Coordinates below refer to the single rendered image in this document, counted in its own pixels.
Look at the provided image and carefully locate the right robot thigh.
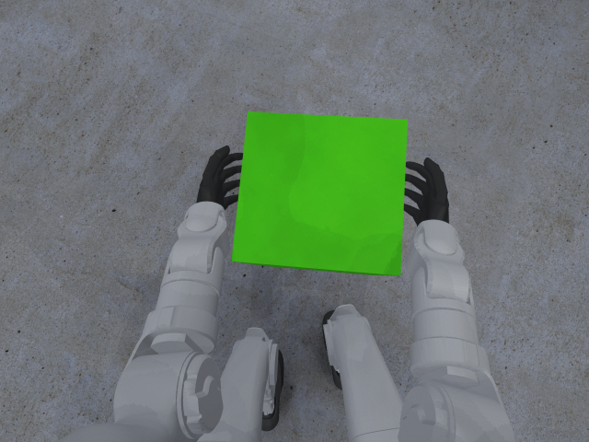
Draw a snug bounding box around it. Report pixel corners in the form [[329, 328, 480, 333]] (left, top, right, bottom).
[[323, 313, 403, 442]]

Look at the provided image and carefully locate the robot thigh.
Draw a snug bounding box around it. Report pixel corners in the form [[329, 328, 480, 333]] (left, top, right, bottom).
[[323, 313, 403, 442], [197, 336, 279, 442]]

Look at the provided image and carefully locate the robot left forearm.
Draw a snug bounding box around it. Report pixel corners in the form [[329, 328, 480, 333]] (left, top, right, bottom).
[[113, 202, 230, 422]]

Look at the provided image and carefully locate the left robot upper arm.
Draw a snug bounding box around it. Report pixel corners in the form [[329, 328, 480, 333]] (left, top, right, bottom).
[[58, 351, 224, 442]]

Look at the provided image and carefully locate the robot right forearm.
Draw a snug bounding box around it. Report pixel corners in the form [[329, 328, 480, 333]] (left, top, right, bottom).
[[405, 220, 514, 433]]

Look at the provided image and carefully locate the left robot thigh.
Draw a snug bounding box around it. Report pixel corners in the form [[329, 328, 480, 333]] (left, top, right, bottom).
[[197, 336, 279, 442]]

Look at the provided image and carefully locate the carton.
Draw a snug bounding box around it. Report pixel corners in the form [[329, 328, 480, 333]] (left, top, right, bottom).
[[231, 111, 408, 276]]

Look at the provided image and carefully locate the right robot hand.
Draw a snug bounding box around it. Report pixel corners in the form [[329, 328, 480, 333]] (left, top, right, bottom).
[[404, 157, 449, 226]]

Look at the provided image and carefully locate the right robot upper arm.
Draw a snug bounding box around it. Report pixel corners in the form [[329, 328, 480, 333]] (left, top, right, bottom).
[[398, 381, 514, 442]]

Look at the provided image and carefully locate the left robot hand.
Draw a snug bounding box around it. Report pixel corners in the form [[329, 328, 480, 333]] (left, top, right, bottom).
[[196, 145, 243, 209]]

